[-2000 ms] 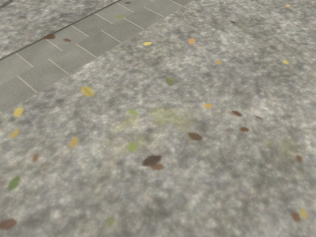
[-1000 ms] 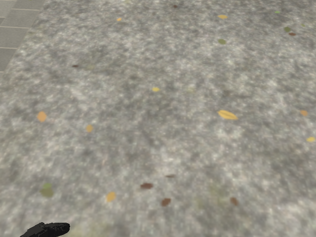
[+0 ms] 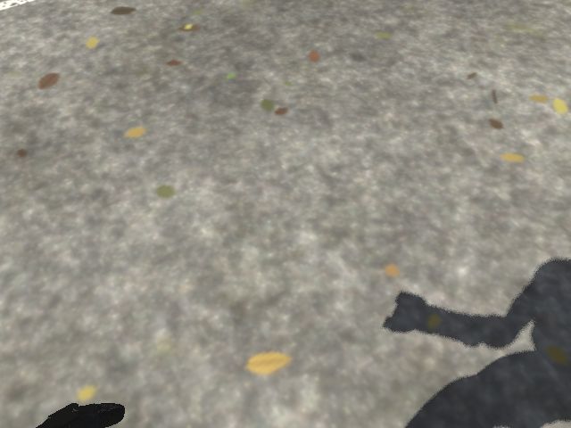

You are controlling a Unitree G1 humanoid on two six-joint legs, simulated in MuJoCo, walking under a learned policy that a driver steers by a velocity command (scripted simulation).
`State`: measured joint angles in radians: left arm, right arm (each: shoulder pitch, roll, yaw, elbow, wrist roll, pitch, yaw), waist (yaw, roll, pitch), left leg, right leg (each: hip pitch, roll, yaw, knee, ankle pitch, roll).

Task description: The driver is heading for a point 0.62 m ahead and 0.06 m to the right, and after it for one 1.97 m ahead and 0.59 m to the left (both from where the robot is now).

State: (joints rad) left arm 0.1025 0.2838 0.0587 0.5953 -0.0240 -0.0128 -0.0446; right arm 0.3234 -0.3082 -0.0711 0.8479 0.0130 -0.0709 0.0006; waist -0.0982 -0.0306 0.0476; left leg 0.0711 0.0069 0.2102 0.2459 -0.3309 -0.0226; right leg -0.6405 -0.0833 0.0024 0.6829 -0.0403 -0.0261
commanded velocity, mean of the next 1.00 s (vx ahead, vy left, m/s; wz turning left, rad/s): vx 0.50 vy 0.00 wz -0.39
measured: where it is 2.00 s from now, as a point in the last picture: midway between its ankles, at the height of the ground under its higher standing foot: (352, 221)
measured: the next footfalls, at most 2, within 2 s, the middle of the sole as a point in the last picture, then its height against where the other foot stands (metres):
right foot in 0.08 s outside the picture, level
left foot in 0.56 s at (266, 397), level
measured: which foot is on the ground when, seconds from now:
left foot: down 0.00-0.08, up 0.10-0.54, down 0.56-1.00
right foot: up 0.00-0.06, down 0.08-0.58, up 0.60-1.00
